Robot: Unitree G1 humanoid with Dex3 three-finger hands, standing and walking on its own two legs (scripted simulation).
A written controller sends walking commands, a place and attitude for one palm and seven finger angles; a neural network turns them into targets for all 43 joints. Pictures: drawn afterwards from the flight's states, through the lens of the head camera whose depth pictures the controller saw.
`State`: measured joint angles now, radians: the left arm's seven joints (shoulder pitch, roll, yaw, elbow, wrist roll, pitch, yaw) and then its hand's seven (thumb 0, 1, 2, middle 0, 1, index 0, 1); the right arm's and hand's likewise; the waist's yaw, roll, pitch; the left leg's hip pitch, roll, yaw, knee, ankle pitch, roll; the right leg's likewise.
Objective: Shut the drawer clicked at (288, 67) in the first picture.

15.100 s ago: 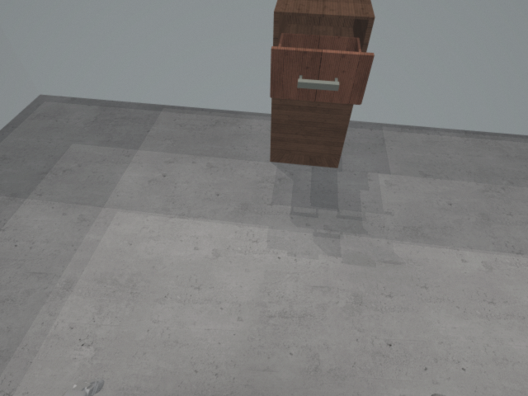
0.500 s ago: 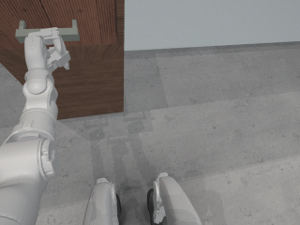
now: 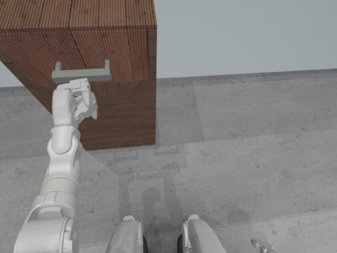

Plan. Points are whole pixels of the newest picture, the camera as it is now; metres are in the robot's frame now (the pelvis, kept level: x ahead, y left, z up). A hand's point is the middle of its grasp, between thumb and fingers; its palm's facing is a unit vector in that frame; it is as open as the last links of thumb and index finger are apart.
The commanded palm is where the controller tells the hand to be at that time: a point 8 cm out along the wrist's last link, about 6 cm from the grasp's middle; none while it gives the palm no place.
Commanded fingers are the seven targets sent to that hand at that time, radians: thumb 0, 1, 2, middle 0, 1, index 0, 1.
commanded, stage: draw the hand back to the body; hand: left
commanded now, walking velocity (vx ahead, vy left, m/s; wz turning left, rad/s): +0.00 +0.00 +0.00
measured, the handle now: (83, 69) +0.56 +0.21 +0.01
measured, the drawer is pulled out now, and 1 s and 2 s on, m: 0.00 0.00 0.00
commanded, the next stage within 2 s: step back with the hand held close in 1.24 s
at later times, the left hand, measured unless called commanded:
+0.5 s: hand (45, 149) +0.30 +0.19 +0.14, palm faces +0.15 -0.96 -0.22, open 3.3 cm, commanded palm +0.26 +0.24 +0.16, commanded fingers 0.00 0.90 0.90 -1.40 -1.60 -1.40 -1.60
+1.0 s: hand out of the picture +0.21 +0.23 +0.24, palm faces +0.40 -0.83 -0.38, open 3.3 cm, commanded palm +0.15 +0.27 +0.27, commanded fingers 0.00 0.90 0.90 -1.40 -1.60 -1.40 -1.60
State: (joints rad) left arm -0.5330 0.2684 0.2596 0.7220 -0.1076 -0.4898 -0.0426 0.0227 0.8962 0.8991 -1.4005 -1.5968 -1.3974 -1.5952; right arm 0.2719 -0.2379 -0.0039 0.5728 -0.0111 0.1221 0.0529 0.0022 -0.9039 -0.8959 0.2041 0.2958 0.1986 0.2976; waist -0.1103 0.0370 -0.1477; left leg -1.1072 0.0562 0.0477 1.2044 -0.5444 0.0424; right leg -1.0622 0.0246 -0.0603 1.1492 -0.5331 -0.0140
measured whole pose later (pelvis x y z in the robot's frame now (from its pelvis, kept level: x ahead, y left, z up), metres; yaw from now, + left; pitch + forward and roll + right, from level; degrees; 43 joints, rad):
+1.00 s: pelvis +0.03 -0.01 +0.10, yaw +3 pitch -2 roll +0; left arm 0.50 0.33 0.24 -0.40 -0.08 -0.07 0.11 0.02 0.89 0.90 -1.40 -1.60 -1.40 -1.59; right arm 0.20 -0.23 0.03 0.58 0.01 -0.06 -0.05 0.01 -0.90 -0.90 0.21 0.30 0.20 0.30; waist 0.05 0.07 -0.01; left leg -0.14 0.01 0.05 0.45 -0.27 0.02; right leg -0.10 0.02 -0.05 0.41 -0.27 -0.02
